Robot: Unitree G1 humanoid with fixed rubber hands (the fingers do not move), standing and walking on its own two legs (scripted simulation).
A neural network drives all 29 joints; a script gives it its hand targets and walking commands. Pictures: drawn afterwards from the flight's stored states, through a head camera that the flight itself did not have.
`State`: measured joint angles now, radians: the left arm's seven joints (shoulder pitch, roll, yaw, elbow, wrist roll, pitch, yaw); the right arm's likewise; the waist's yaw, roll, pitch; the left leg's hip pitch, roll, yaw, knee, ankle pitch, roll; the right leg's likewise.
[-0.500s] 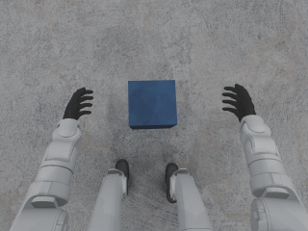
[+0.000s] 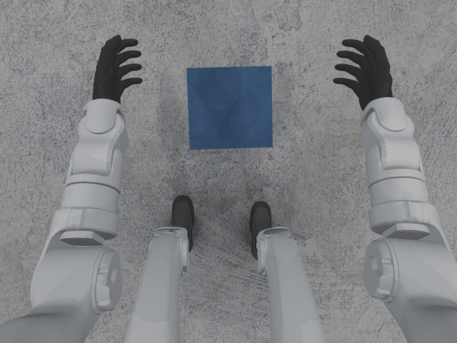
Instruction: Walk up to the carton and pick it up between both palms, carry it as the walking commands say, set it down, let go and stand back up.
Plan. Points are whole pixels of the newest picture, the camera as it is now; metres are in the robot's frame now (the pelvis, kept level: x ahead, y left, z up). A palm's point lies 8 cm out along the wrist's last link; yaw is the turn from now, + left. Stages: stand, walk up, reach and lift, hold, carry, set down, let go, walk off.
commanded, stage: reach and lift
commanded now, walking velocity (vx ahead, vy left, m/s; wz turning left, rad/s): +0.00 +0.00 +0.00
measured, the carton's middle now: (228, 114) +0.48 -0.02 -0.54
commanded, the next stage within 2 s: none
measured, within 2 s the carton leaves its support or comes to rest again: neither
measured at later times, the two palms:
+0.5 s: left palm (136, 112) +0.46 +0.18 -0.30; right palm (330, 108) +0.47 -0.22 -0.30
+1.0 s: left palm (150, 118) +0.46 +0.18 -0.43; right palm (304, 114) +0.47 -0.21 -0.43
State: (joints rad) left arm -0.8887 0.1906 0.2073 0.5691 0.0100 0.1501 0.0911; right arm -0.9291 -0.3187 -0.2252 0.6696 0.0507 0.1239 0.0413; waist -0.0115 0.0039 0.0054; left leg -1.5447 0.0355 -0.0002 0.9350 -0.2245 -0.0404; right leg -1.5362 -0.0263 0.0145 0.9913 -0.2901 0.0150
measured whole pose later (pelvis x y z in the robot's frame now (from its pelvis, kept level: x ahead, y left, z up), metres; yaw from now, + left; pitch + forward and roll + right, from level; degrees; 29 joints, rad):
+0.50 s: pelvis -0.07 +0.00 -0.12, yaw +1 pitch +41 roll +3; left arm -1.24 0.31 0.23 0.70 -0.10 0.18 0.14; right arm -1.29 -0.39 -0.24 0.73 0.12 0.18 -0.07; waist 0.00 0.01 0.34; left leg -1.87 0.04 0.00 1.49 -0.34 -0.04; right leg -1.88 -0.02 0.05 1.57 -0.41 0.01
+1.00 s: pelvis -0.09 +0.00 -0.24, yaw +1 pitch +34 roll +3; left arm -1.47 0.36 0.21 0.98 -0.21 0.15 0.16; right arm -1.51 -0.46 -0.08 0.98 0.25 0.16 -0.11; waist -0.01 0.01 0.52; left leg -2.10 0.03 -0.01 1.91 -0.40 -0.04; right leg -2.11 0.00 0.07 1.99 -0.48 0.02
